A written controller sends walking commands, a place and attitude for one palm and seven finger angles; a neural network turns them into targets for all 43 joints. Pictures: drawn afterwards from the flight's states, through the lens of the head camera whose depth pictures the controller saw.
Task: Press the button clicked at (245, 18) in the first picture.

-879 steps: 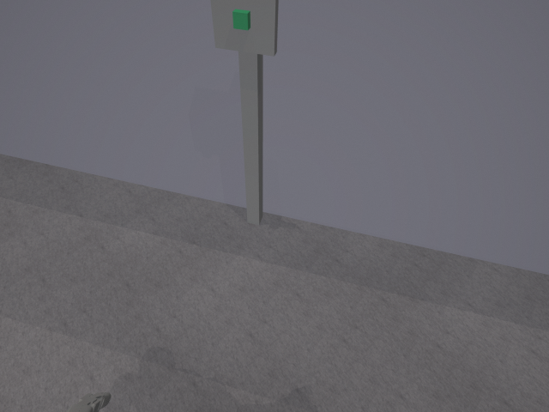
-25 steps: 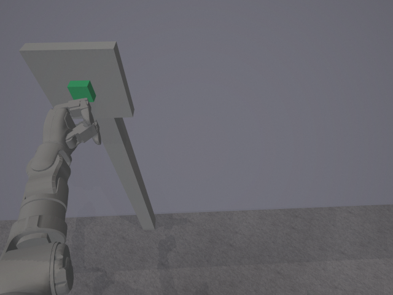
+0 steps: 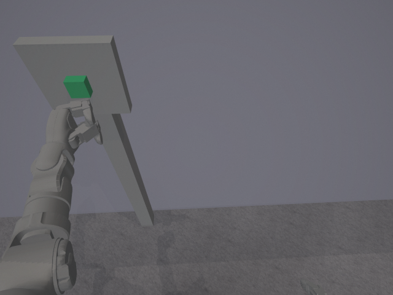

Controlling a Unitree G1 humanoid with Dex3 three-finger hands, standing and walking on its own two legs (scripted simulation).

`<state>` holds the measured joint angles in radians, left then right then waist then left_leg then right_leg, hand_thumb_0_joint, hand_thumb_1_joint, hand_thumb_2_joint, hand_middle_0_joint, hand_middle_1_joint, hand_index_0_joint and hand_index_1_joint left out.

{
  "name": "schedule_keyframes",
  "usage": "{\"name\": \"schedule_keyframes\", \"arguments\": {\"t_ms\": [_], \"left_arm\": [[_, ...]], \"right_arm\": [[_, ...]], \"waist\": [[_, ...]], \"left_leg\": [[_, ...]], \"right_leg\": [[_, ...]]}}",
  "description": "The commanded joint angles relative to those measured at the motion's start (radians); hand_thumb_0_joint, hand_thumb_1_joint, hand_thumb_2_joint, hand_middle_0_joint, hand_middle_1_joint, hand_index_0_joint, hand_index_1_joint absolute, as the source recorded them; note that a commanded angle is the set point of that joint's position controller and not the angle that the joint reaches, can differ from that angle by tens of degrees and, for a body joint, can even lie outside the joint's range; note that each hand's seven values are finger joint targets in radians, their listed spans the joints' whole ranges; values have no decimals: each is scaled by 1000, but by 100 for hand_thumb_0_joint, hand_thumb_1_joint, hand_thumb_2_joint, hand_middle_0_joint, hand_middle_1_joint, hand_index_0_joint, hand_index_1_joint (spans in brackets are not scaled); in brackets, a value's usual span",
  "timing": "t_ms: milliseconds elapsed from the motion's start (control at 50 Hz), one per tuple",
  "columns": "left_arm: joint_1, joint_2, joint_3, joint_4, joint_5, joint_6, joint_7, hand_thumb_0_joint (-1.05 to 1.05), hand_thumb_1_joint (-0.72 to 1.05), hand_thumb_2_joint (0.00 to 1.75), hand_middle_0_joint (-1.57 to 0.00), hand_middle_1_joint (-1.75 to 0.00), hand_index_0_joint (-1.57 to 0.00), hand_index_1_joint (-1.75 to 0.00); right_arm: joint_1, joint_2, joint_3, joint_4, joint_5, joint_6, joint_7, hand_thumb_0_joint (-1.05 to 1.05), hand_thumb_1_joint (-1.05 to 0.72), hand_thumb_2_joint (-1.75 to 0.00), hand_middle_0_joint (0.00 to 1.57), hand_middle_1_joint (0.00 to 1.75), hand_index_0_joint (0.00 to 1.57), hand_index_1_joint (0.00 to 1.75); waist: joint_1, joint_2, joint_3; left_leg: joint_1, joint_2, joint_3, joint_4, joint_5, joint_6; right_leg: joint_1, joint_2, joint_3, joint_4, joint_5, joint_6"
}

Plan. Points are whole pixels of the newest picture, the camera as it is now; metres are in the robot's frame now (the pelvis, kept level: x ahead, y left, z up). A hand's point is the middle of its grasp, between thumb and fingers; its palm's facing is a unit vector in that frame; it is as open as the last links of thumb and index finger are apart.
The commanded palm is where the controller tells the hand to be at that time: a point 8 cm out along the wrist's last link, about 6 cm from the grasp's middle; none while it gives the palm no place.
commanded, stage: aim a knuckle at the button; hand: left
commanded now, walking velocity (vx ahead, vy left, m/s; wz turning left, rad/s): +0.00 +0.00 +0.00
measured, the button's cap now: (79, 86) +0.50 +0.26 +0.16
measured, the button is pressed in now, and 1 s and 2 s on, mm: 0 0 10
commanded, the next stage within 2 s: press the button with the knuckle in 0.26 s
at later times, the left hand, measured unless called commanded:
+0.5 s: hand (98, 124) +0.42 +0.21 +0.12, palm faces +0.09 -1.00 -0.01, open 3.1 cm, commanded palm +0.40 +0.26 +0.13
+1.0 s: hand (97, 112) +0.45 +0.22 +0.13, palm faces +0.07 -1.00 +0.00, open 3.1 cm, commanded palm +0.43 +0.27 +0.13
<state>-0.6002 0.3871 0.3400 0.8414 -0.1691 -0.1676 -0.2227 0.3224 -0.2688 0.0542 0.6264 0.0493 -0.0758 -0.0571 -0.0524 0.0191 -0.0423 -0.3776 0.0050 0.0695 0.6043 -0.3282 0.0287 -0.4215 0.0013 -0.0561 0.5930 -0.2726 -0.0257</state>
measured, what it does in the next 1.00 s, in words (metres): stands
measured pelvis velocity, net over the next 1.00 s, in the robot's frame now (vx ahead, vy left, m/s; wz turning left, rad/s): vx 0.00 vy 0.00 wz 0.00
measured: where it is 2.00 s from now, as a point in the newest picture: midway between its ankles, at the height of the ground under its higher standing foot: outside the picture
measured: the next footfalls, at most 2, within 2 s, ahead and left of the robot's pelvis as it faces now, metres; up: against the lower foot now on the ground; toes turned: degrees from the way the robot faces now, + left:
none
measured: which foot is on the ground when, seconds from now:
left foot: down 0.00-1.00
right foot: down 0.00-1.00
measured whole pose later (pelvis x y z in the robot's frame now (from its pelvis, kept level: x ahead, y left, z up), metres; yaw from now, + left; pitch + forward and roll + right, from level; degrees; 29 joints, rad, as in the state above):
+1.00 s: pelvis +0.00 +0.00 +0.00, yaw +0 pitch +8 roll -1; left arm -0.76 0.45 0.37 1.01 -0.15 -0.22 -0.25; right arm 0.37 -0.29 0.04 0.66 0.04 -0.04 -0.06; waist -0.09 0.01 -0.05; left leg -0.44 0.01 0.06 0.65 -0.34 0.03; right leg -0.47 0.01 -0.06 0.62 -0.28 -0.03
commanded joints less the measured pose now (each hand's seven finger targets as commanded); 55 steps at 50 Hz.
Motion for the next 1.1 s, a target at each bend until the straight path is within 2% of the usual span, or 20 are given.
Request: {"name": "schedule_keyframes", "arguments": {"t_ms": [0,60,100,200,280,340,360,460,520,560,620,680,700,720,740,780,860,900,980,1080], "left_arm": [[-451,300,74,-308,-29,-117,-7,0,90,90,-130,-150,-130,-150],[-427,242,27,-304,-36,-99,-28,0,90,90,-130,-150,-130,-150],[-429,227,12,-256,-40,-72,-40,0,90,90,-130,-150,-130,-150],[-362,186,-8,-241,-55,-28,-50,0,90,90,-130,-150,-130,-150],[-405,191,-4,-280,-50,-39,-19,0,90,90,-130,-150,-130,-150],[-410,253,46,-327,-33,-63,14,0,90,90,-130,-150,-130,-150],[-438,232,24,-335,-27,-68,19,0,90,90,-130,-150,-130,-150],[-483,285,60,-239,-13,-73,29,0,90,90,-130,-150,-130,-150],[-537,269,28,-200,-4,-73,7,0,90,90,-130,-150,-130,-150],[-497,288,48,-150,-9,-73,-8,0,90,90,-130,-150,-130,-150],[-528,241,11,-146,-25,-78,-31,0,90,90,-130,-150,-130,-150],[-534,281,44,-67,-30,-75,-38,0,90,90,-130,-150,-130,-150],[-559,263,25,-70,-29,-78,-41,0,90,90,-130,-150,-130,-150],[-553,304,63,-69,-27,-82,-37,0,90,90,-130,-150,-130,-150],[-548,310,63,-87,-19,-89,-37,0,90,90,-130,-150,-130,-150],[-585,320,64,-113,-11,-103,-30,0,90,90,-130,-150,-130,-150],[-585,324,67,-103,-6,-125,-23,0,90,90,-130,-150,-130,-150],[-631,315,54,-79,-6,-124,-22,0,90,90,-130,-150,-130,-150],[-665,401,105,8,12,-117,-24,0,90,90,-130,-150,-130,-150],[-751,384,71,81,21,-120,-35,0,90,90,-130,-150,-130,-150]], "right_arm": [[8,-143,-62,-112,0,-40,-18,0,-90,-90,20,30,20,30],[-1,-136,-60,-107,7,-41,-23,0,-90,-90,20,30,20,30],[8,-142,-62,-96,8,-40,-26,0,-90,-90,20,30,20,30],[5,-147,-63,-104,12,-38,-24,0,-90,-90,20,30,20,30],[2,-145,-65,-107,9,-36,-21,0,-90,-90,20,30,20,30],[-1,-142,-62,-111,3,-35,-18,0,-90,-90,20,30,20,30],[-3,-137,-60,-108,3,-36,-18,0,-90,-90,20,30,20,30],[9,-142,-58,-89,1,-30,-23,0,-90,-90,20,30,20,30],[18,-143,-56,-83,2,-28,-24,0,-90,-90,20,30,20,30],[28,-148,-56,-83,1,-27,-24,0,-90,-90,20,30,20,30],[39,-148,-59,-84,2,-25,-20,0,-90,-90,20,30,20,30],[55,-161,-62,-71,3,-18,-22,0,-90,-90,20,30,20,30],[55,-159,-61,-74,1,-17,-20,0,-90,-90,20,30,20,30],[63,-162,-65,-72,0,-15,-19,0,-90,-90,20,30,20,30],[62,-161,-65,-79,-2,-13,-17,0,-90,-90,20,30,20,30],[70,-158,-66,-77,-4,-11,-15,0,-90,-90,20,30,20,30],[80,-158,-68,-75,-6,-4,-12,0,-90,-90,20,30,20,30],[83,-159,-67,-67,-5,-2,-12,0,-90,-90,20,30,20,30],[102,-172,-66,-56,-7,2,-18,0,-90,-90,20,30,20,30],[116,-173,-60,-50,-8,3,-19,0,-90,-90,20,30,20,30]], "waist": [[6,25,-357],[-3,87,-323],[-15,30,-288],[-4,19,-280],[-3,-2,-287],[13,28,-325],[4,54,-325],[-9,1,-293],[-22,62,-310],[-12,34,-322],[-25,31,-343],[-29,-35,-289],[-36,-14,-287],[-24,-29,-312],[-16,18,-340],[-21,41,-360],[-24,39,-367],[-43,24,-336],[-46,17,-323],[-77,42,-293]], "left_leg": [[120,11,-70,-58,297,6],[142,10,-66,-61,302,4],[123,12,-73,-62,278,8],[122,10,-78,-66,276,3],[117,9,-83,-68,264,3],[127,9,-84,-69,289,1],[139,8,-80,-65,295,0],[91,9,-76,-67,242,7],[103,6,-72,-56,251,5],[93,6,-74,-52,271,4],[109,7,-72,-41,301,5],[55,9,-76,-42,254,6],[57,6,-72,-39,252,8],[51,6,-73,-38,263,8],[63,4,-70,-36,282,6],[78,4,-69,-28,298,6],[84,9,-74,-27,305,6],[68,9,-73,-27,275,9],[18,7,-71,-29,214,11],[-10,7,-78,-23,155,9]], "right_leg": [[207,4,56,-47,322,-5],[175,3,51,-57,324,-6],[158,5,45,-64,302,-6],[143,3,32,-64,287,-8],[139,2,34,-62,272,-5],[175,1,41,-51,291,-8],[164,1,42,-50,298,-6],[169,0,50,-59,272,-2],[152,-3,52,-54,282,-5],[168,-1,50,-49,304,-7],[157,1,47,-44,334,-4],[134,2,42,-46,297,-2],[127,2,47,-46,296,-1],[149,1,48,-40,309,-1],[156,0,51,-34,321,-3],[150,1,53,-32,332,-2],[144,8,50,-26,327,-3],[123,8,50,-33,303,-1],[120,4,59,-39,258,3],[59,4,60,-43,195,4]]}}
